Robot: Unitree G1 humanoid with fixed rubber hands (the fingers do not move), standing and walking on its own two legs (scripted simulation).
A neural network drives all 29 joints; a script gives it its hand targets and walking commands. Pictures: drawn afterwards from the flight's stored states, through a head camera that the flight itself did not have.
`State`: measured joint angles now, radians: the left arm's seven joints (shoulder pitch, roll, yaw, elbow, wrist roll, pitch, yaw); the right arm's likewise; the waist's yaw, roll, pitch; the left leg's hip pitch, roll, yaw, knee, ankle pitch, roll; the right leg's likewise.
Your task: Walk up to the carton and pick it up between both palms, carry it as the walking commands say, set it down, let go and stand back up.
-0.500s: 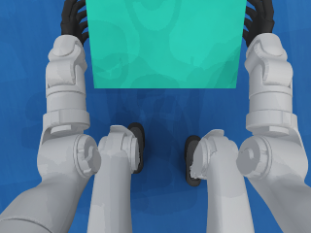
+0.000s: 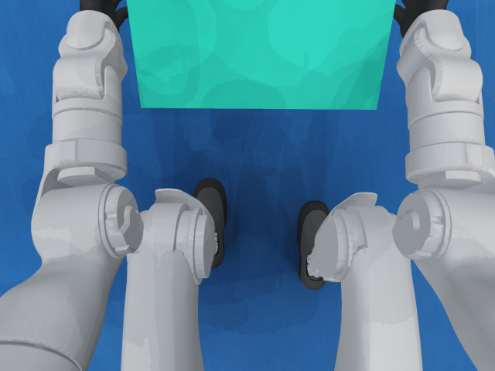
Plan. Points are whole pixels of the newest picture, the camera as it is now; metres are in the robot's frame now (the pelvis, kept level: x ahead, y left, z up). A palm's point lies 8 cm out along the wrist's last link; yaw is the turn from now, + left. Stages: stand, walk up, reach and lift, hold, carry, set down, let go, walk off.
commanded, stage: set down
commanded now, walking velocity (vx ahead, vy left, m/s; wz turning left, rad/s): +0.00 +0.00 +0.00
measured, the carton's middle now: (258, 26) +0.54 +0.05 -0.23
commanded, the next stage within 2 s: none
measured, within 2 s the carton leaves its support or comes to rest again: rests again in 1.94 s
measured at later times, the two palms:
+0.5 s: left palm (114, 19) +0.52 +0.24 -0.18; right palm (408, 21) +0.54 -0.15 -0.17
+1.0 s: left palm (117, 14) +0.53 +0.24 -0.19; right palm (406, 16) +0.55 -0.15 -0.19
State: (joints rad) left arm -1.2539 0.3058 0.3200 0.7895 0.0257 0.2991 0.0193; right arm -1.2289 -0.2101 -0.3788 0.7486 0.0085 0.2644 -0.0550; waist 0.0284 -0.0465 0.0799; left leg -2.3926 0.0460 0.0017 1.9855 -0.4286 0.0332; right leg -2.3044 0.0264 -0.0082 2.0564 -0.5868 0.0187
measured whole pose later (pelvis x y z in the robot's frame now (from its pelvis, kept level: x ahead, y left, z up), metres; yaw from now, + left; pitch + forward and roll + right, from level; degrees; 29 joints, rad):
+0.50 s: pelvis +0.00 +0.00 -0.03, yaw +0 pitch +43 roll -2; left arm -1.33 0.38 0.20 0.97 -0.10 0.22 0.04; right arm -1.30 -0.26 -0.27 0.89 0.10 0.20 -0.11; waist 0.03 -0.05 0.19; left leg -2.40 0.06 -0.01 2.10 -0.45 0.03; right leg -2.31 0.04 -0.01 2.17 -0.61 0.02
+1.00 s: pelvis +0.00 +0.00 -0.04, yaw +0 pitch +40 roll -1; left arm -1.41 0.41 0.23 1.03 -0.09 0.18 -0.01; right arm -1.38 -0.29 -0.29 0.95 0.09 0.18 -0.08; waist 0.04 -0.05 0.26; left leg -2.39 0.06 -0.01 2.14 -0.45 0.03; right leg -2.31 0.05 -0.01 2.22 -0.61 0.01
